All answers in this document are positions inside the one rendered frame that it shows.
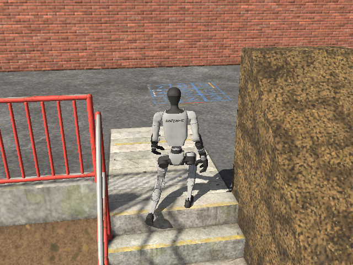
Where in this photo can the stairs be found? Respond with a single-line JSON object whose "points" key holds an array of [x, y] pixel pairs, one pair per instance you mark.
{"points": [[200, 236]]}

